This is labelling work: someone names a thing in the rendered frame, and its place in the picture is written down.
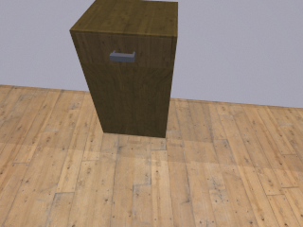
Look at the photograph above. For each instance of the drawer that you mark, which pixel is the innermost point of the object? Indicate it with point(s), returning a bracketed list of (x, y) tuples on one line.
[(149, 51)]

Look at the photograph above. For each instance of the cabinet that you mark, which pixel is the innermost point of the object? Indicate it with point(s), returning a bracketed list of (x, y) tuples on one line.
[(129, 99)]

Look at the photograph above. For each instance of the handle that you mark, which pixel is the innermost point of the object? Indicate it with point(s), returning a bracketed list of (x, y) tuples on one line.
[(122, 57)]

